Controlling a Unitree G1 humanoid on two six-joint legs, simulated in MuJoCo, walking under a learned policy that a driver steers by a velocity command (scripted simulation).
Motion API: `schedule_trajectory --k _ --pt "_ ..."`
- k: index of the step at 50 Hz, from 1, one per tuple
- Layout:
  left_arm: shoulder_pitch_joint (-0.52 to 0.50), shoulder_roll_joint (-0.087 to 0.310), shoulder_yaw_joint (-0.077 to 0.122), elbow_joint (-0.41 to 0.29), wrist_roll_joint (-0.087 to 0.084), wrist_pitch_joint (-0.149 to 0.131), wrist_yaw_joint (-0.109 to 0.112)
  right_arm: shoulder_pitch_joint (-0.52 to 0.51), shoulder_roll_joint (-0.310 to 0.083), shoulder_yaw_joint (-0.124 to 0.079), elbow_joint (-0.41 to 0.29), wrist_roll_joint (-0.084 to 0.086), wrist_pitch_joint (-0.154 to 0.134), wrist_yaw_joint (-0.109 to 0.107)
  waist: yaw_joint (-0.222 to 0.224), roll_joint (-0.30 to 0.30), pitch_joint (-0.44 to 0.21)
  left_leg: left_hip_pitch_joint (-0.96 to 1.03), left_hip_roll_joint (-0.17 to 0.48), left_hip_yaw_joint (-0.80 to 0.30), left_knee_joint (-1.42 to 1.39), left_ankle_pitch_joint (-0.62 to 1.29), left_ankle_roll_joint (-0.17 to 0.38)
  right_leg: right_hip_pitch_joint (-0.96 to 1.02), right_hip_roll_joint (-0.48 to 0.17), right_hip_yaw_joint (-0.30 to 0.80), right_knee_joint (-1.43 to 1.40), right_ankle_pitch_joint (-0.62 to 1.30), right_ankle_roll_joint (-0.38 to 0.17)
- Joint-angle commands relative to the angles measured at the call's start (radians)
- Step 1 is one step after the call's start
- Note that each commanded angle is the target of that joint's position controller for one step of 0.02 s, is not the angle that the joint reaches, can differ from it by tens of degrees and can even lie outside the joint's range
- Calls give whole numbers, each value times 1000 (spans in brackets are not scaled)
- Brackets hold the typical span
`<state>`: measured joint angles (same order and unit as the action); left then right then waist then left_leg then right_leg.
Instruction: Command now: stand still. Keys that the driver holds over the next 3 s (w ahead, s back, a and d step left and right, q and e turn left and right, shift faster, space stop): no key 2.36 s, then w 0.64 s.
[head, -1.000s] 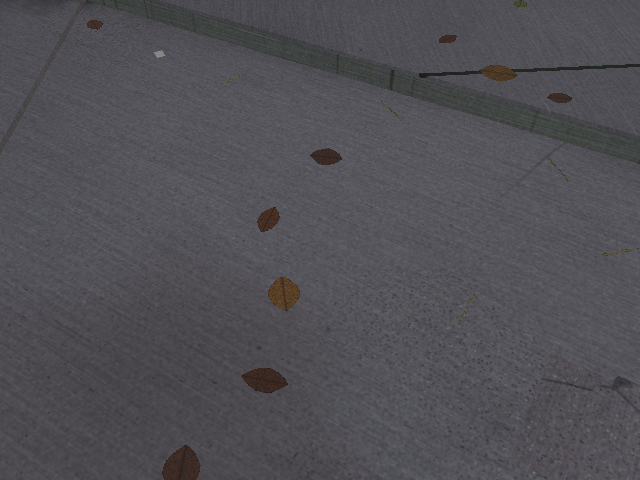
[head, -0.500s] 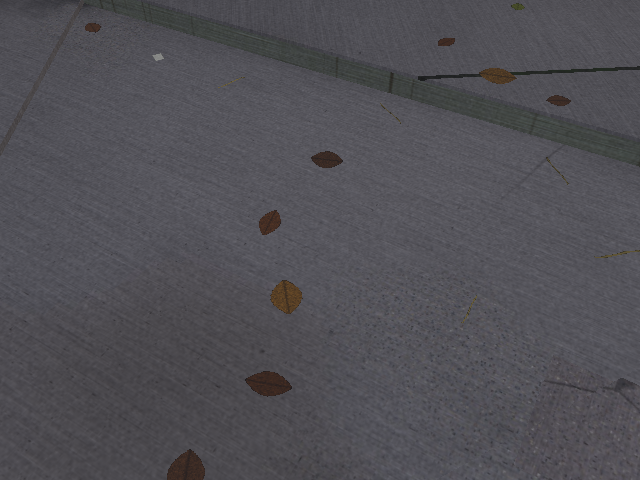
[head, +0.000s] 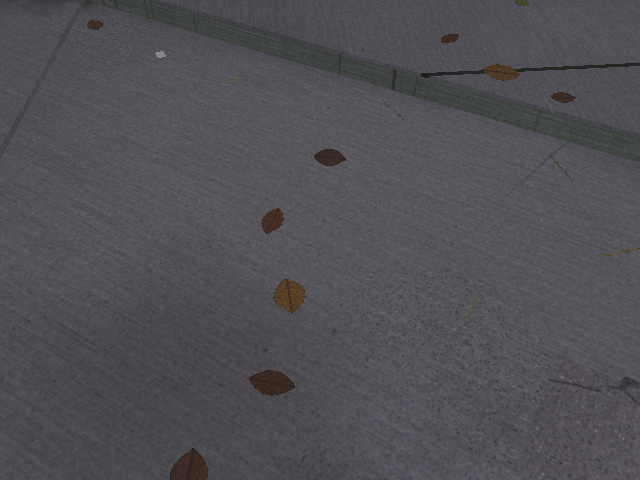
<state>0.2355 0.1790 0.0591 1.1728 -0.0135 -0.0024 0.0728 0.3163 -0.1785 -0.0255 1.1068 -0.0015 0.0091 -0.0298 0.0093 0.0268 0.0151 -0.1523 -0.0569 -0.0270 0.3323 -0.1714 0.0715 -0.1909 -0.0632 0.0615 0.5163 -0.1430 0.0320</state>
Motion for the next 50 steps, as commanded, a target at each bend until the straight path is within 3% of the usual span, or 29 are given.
schedule_trajectory --k 1,50 --pt "51 90 12 -12 0 -4 3 79 -93 -15 -11 0 -4 -2 2 6 37 63 127 -100 -44 259 -67 -106 2 -3 -83 -36 13" --pt "91 85 10 -11 -4 -8 2 138 -81 -18 -37 3 -12 0 4 5 50 61 128 -97 -33 285 -60 -104 -2 0 -75 -33 13"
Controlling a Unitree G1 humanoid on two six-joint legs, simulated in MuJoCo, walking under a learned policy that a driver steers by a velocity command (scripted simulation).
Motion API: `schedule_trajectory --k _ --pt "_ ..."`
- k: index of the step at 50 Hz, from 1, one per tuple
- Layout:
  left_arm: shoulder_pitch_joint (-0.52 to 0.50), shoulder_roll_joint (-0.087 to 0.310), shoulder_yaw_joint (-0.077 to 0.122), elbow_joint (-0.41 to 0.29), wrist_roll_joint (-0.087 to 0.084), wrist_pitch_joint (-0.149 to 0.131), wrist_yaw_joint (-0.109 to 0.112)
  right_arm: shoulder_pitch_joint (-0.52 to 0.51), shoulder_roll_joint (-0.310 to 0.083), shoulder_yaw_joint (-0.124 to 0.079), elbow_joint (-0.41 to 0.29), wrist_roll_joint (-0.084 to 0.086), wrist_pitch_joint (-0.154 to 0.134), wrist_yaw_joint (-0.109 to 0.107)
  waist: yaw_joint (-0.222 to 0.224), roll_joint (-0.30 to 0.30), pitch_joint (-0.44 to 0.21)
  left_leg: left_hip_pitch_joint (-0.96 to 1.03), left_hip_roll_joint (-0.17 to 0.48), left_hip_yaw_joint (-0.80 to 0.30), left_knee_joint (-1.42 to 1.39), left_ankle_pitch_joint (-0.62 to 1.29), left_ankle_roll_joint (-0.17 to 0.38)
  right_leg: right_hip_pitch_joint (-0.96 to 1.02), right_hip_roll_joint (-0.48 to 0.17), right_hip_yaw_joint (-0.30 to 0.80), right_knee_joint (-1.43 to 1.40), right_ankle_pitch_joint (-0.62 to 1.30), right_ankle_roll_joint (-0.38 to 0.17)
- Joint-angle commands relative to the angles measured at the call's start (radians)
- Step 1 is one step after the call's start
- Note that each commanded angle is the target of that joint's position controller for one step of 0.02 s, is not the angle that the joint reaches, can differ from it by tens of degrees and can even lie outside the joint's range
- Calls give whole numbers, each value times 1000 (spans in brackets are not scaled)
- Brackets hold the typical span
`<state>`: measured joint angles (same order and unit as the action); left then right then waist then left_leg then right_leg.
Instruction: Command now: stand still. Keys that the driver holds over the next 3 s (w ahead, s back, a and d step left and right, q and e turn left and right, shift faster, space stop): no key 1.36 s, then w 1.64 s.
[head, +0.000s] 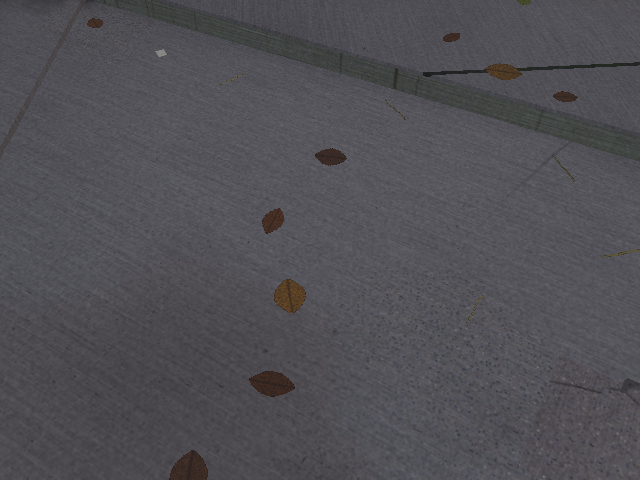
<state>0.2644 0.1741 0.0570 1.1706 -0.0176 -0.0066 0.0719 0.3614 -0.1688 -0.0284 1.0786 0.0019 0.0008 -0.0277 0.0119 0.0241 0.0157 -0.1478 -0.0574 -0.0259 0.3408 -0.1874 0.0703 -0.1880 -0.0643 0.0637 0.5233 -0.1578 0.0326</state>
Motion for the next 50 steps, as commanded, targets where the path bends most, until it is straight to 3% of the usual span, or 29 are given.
schedule_trajectory --k 1,50 --pt "63 89 12 -9 0 -4 3 93 -90 -15 -9 0 -4 -2 2 8 49 56 129 -98 -42 301 -58 -107 -1 -2 -82 -18 12" --pt "78 88 11 -14 -1 -5 1 114 -85 -14 -22 1 -9 0 3 7 55 49 130 -92 -39 298 -55 -103 -2 -4 -78 -13 11"
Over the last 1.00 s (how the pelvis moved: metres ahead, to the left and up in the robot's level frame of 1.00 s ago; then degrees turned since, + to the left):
0.01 0.00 0.00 0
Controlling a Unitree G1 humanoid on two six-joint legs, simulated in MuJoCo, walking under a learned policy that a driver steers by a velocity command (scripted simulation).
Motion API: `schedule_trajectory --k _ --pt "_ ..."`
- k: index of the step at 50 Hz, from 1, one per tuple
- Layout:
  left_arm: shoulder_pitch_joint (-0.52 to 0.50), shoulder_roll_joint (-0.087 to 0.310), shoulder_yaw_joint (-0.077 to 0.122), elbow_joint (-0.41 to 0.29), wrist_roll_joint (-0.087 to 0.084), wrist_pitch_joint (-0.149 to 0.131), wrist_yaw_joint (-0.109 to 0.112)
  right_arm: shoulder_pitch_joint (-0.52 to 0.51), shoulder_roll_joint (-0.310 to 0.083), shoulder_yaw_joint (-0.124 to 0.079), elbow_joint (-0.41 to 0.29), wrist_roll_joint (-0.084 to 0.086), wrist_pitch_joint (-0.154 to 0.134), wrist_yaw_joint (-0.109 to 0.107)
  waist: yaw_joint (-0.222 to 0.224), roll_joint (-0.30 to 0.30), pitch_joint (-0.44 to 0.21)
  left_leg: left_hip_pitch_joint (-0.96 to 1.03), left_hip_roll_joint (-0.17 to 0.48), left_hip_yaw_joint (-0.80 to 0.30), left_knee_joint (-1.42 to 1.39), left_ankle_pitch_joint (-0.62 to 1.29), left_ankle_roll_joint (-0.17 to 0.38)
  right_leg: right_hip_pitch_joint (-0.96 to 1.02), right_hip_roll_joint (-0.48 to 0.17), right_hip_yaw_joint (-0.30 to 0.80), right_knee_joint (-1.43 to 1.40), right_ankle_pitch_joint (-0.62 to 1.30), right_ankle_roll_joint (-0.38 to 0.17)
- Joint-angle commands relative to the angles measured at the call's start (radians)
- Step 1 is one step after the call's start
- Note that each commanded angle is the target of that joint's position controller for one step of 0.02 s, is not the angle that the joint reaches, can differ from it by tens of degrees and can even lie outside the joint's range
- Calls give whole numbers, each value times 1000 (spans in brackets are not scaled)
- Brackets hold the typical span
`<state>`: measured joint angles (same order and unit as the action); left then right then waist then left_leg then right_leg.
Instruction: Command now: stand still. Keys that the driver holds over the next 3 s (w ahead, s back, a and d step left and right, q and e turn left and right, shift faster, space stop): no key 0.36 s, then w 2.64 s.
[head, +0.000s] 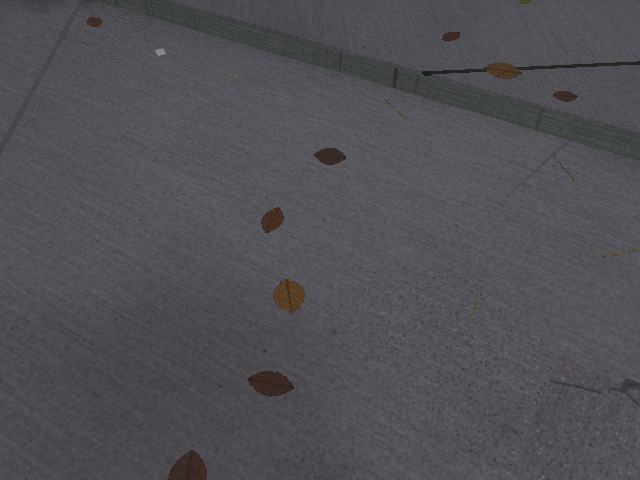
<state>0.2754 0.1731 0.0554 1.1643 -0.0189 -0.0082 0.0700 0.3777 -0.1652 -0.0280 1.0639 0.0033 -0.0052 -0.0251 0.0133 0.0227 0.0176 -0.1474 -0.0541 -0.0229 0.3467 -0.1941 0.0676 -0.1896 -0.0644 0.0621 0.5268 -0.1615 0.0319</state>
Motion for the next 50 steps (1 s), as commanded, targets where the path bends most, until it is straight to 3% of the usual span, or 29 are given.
schedule_trajectory --k 1,18,19,21,22,23,24,25,27,29,31,34,36,37,38,39,40,41,42,43,44,45,47,50 --pt "67 89 12 -8 0 -3 3 98 -89 -15 -8 0 -3 -2 2 9 53 48 127 -95 -44 305 -52 -102 -2 -2 -82 -9 12" --pt "70 89 12 -9 0 -4 2 100 -88 -15 -10 0 -5 -1 2 9 54 46 127 -93 -44 302 -52 -101 -2 -3 -81 -7 12" --pt "80 82 11 -4 1 -2 3 112 -85 -14 -6 0 -3 -3 -1 13 33 54 125 -99 -64 184 -47 -93 5 -15 -75 -41 10" --pt "52 77 10 -14 -1 1 9 119 -119 -25 -13 8 -1 -9 -25 44 58 35 144 -165 -132 -245 5 -147 45 -70 18 -177 3" --pt "20 82 11 -35 -2 -3 10 141 -163 -39 -18 14 -4 -8 -50 90 89 48 205 -267 -184 -430 59 -238 59 -92 120 -265 1" --pt "-20 97 13 -63 -5 -12 6 184 -203 -55 -16 9 -14 -6 -82 127 110 68 294 -397 -232 -502 124 -340 34 -66 280 -339 -8" --pt "-36 103 16 -82 -12 -26 -3 205 -213 -62 -14 1 -29 -6 -83 124 120 89 352 -471 -253 -505 169 -431 -3 -29 408 -345 -26" --pt "-33 106 19 -88 -18 -41 -15 190 -197 -61 -20 0 -42 -7 -68 107 122 105 366 -477 -259 -474 182 -489 -27 -15 483 -319 -43" --pt "-26 105 26 -92 -18 -71 -35 149 -156 -52 -35 9 -54 -7 -50 81 108 119 345 -418 -260 -395 166 -536 -56 -15 520 -251 -65" --pt "-44 94 26 -104 -16 -90 -45 125 -147 -50 -48 11 -51 -9 -45 73 100 81 299 -317 -267 -296 144 -498 -58 -41 415 -190 -62" --pt "-58 79 19 -116 -13 -96 -51 117 -173 -55 -57 12 -48 -11 -42 94 82 9 266 -238 -251 -236 138 -390 -33 -77 292 -155 -53" --pt "-40 92 12 -130 -16 -91 -61 83 -220 -68 -79 30 -49 -5 -13 120 79 -132 266 -201 -216 -293 141 -205 2 -118 164 -129 -53" --pt "56 108 18 -101 -14 -87 -64 47 -218 -67 -92 43 -49 -3 43 82 74 -247 252 -181 -142 -358 120 -29 34 -148 90 -57 -56" --pt "135 118 26 -74 -13 -83 -62 43 -199 -62 -94 41 -49 -2 75 55 66 -298 228 -162 -71 -372 105 59 55 -162 74 -86 -58" --pt "239 142 39 -48 -13 -84 -60 27 -158 -48 -102 30 -51 1 122 -15 52 -357 172 -104 112 -295 75 163 32 -105 9 -142 -75" --pt "356 233 57 -44 -2 -90 -56 15 -73 -23 -123 11 -57 10 143 -276 2 -464 71 51 571 -255 7 238 -200 234 -158 -317 -140" --pt "382 281 48 -52 24 -107 -75 56 -41 -23 -160 28 -82 13 88 -382 -19 -679 -16 -21 829 -357 10 290 -348 716 -382 -553 -268" --pt "292 250 33 -63 25 -122 -86 49 -96 -30 -169 53 -98 14 43 -271 52 -749 60 -87 958 -284 36 193 -394 783 -425 -716 -292" --pt "188 185 13 -99 12 -130 -97 -11 -135 -34 -186 50 -103 19 25 -174 110 -766 110 -84 963 -173 52 116 -347 637 -400 -639 -252" --pt "107 164 2 -124 9 -129 -104 -13 -143 -39 -173 35 -101 17 -6 -113 109 -711 149 -75 911 -62 45 64 -275 461 -389 -466 -211" --pt "70 157 -2 -140 14 -125 -105 -13 -156 -49 -166 21 -97 10 -22 -119 95 -645 172 -61 826 6 34 31 -209 324 -393 -316 -176" --pt "83 138 -7 -138 18 -120 -101 -16 -171 -57 -159 18 -90 11 -24 -142 85 -587 183 -47 763 58 21 18 -159 219 -396 -189 -151" --pt "177 130 -10 -115 25 -117 -85 -53 -155 -60 -157 20 -79 16 -4 -133 69 -575 181 -15 700 132 0 58 -129 127 -395 50 -143" --pt "248 155 -7 -111 23 -111 -61 -183 -124 -58 -204 16 -73 22 19 -99 59 -632 169 -3 562 207 -25 138 -132 71 -389 318 -143"
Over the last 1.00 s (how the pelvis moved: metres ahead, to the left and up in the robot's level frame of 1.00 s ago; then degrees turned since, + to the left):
0.00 0.00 0.00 0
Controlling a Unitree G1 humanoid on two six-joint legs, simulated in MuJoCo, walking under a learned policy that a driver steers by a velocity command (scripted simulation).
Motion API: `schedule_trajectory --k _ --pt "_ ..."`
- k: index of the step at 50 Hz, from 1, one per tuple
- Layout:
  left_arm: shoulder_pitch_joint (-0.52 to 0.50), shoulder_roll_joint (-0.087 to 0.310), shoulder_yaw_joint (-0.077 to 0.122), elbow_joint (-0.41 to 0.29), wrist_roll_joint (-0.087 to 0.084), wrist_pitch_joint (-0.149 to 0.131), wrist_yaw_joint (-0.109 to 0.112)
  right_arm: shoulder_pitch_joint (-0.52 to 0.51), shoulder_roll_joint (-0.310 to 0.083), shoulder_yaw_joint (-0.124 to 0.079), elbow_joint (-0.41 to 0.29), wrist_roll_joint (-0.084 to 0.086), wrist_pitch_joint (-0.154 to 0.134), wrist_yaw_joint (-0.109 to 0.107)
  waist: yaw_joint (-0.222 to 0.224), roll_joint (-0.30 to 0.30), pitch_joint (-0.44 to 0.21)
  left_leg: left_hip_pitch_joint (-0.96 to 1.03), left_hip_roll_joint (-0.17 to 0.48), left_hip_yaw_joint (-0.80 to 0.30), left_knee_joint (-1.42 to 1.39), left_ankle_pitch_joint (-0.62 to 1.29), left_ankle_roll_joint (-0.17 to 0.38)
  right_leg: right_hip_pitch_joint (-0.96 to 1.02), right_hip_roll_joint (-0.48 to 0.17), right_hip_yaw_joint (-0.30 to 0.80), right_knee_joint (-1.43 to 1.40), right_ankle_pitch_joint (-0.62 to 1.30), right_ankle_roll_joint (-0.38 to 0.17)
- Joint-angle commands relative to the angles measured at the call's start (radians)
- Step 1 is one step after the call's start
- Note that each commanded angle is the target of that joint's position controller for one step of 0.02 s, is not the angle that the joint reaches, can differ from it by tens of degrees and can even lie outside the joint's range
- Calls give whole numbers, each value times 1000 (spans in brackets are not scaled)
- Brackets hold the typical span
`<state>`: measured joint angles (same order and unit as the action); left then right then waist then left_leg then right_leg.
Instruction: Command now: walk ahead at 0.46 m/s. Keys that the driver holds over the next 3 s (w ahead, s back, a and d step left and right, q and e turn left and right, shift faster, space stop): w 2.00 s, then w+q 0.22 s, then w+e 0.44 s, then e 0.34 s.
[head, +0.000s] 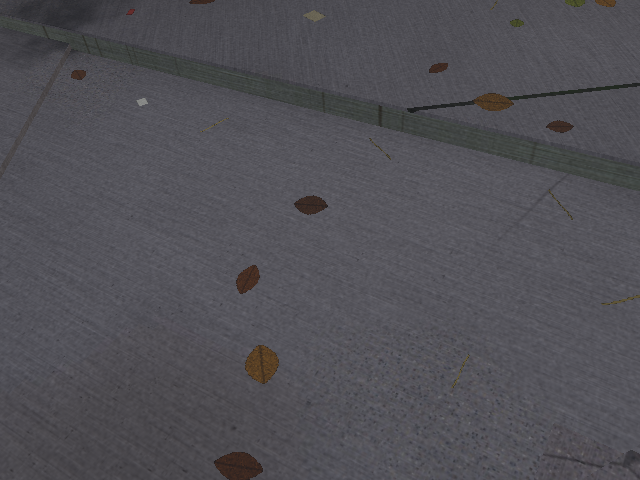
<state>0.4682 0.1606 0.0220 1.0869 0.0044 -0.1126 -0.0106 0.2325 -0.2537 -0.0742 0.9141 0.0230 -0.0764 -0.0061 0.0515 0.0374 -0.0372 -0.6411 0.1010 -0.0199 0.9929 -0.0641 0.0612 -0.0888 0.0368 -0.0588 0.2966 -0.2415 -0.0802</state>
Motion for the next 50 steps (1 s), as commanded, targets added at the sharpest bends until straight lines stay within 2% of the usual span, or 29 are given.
schedule_trajectory --k 1,6,11,14,16,17,18,19,20,21,22,23,24,26,27,30,32,34,37,40,41,42,43,44,45,46,47,48,50 --pt "62 168 25 -39 0 -3 26 -82 -30 -12 -70 -1 -3 7 -14 -108 111 -132 6 2 -140 115 -25 45 -225 170 -161 427 -27" --pt "111 157 19 -42 -7 6 45 -249 -13 -1 -122 5 -14 36 18 -111 143 -101 -24 25 -363 257 -22 94 -208 113 -168 420 -11" --pt "175 178 35 -30 -15 32 52 -420 -1 22 -192 8 -38 74 52 -98 200 -141 -49 40 -535 197 6 250 -256 114 -96 500 -35" --pt "135 215 51 -47 -13 39 51 -402 -39 14 -206 8 -50 80 5 -124 159 0 -105 74 -570 123 44 285 -278 113 -5 789 -41" --pt "97 246 61 -64 -4 49 42 -226 -114 -18 -164 9 -49 65 -92 -173 24 231 -159 102 -546 54 90 314 -265 110 220 1089 -32" --pt "40 250 59 -82 -4 49 33 -36 -152 -34 -113 6 -46 54 -195 -182 -78 518 -123 72 -566 157 131 175 -236 93 436 1070 -11" --pt "11 197 39 -117 10 38 25 177 -218 -46 -61 -25 -37 39 -248 -70 -249 906 87 -147 -469 253 192 -121 -154 71 768 667 9" --pt "210 44 -5 -84 -4 16 4 205 -230 -45 -43 -26 -33 47 -146 218 -443 1286 353 -630 -489 311 406 -508 45 125 1174 -355 74" --pt "131 138 15 -93 -43 -14 0 228 -154 -32 -12 -16 -17 45 -199 90 -407 1211 304 -644 -588 145 374 -611 3 237 1238 -347 50" --pt "-24 192 28 -153 -72 -26 6 128 -109 -19 -31 -16 -14 40 -180 74 -216 1051 251 -467 -629 129 307 -672 -64 196 1214 -294 37" --pt "-106 202 33 -180 -64 -28 16 15 -83 -8 -47 -18 -22 48 -126 -48 -70 812 207 -356 -692 214 260 -643 -108 153 1132 -207 41" --pt "-124 210 47 -182 -45 -17 27 -35 -56 4 -58 -26 -30 52 -85 -65 -25 674 175 -288 -722 267 241 -592 -135 140 1075 -156 49" --pt "-91 181 46 -183 -34 -3 26 -48 -51 7 -50 -35 -33 55 -47 -44 0 567 150 -244 -760 278 233 -528 -157 140 1047 -123 54" --pt "-57 122 39 -189 -29 19 28 -40 -68 5 -26 -23 -38 55 -8 -1 30 451 130 -182 -811 277 226 -489 -184 127 965 -111 62" --pt "-89 119 37 -211 -24 24 30 -32 -91 1 -16 -21 -42 50 -5 15 51 417 129 -158 -832 303 226 -509 -194 115 921 -94 71" --pt "-224 150 45 -272 -11 21 28 12 -106 0 4 -20 -43 26 -23 15 82 412 82 -76 -849 327 196 -588 -211 102 732 124 85" --pt "-339 119 32 -301 -7 13 19 43 -112 2 10 -12 -34 14 -65 18 104 372 11 2 -850 279 146 -497 -164 49 470 318 75" --pt "-431 108 24 -326 -17 11 9 122 -144 -3 32 -7 -32 11 -107 15 101 413 30 -13 -864 192 142 -445 -120 22 351 400 78" --pt "-503 140 28 -366 -28 12 -7 174 -154 -8 56 3 -20 10 -121 24 120 589 110 -57 -825 159 136 -511 -111 51 257 339 52" --pt "-464 190 47 -378 -26 4 -21 160 -171 -16 58 1 -1 3 -70 42 80 711 152 -70 -717 314 101 -452 -86 47 214 207 7" --pt "-369 218 63 -355 -24 3 -20 137 -173 -15 52 -3 6 2 -13 47 19 710 126 -44 -602 465 83 -321 -55 19 203 190 -15" --pt "-191 267 87 -305 -22 4 -14 130 -147 -5 41 -13 11 0 62 27 -95 624 70 -2 -392 480 53 -73 -66 30 228 225 -49" --pt "-22 355 107 -279 -9 8 -8 192 -86 18 19 -37 5 0 80 -138 -261 352 -24 49 -31 132 10 277 -287 308 264 251 -142" --pt "23 376 109 -252 -6 11 -22 308 20 49 34 -13 -18 14 32 -361 -390 33 -171 -27 242 -511 -26 515 -451 783 72 -5 -273" --pt "-3 281 84 -261 -13 9 -23 219 -108 20 32 16 -34 19 57 -231 -294 -82 -108 -113 340 -509 -9 456 -417 778 15 -147 -220" --pt "-108 248 71 -282 -16 7 -19 107 -149 9 -6 28 -42 19 42 -166 -133 -128 -60 -80 328 -409 4 293 -387 627 -6 -88 -176" --pt "-191 228 62 -301 -8 7 -21 57 -139 8 -14 16 -41 11 9 -74 -52 -81 -14 -60 280 -315 0 130 -351 508 -32 56 -161" --pt "-237 211 58 -306 1 4 -23 53 -123 3 -15 -1 -33 6 -28 -67 -15 -22 18 -59 220 -262 -6 17 -318 422 -56 160 -153" --pt "-248 187 53 -296 4 -4 -28 99 -83 1 -3 -3 -7 2 -72 -102 -11 77 44 -60 152 -217 -14 -75 -269 320 -111 211 -146"
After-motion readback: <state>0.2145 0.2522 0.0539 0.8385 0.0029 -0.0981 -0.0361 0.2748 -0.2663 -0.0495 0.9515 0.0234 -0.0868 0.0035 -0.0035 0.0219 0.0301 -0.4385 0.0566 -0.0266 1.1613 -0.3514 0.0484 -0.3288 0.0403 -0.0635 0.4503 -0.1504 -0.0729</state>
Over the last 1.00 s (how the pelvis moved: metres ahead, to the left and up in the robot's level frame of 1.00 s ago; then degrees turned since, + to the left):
0.16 -0.12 0.00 -2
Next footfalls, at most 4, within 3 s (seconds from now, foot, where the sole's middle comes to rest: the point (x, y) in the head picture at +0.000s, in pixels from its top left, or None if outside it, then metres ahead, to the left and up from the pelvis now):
0.34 left None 0.39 0.12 -0.81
0.84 right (425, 412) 0.71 -0.12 -0.81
1.42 left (328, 302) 1.02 0.12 -0.81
1.92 right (408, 228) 1.29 -0.10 -0.81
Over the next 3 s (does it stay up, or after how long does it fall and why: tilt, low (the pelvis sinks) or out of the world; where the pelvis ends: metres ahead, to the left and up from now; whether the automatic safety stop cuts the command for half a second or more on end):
stays up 1.64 0.00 -0.04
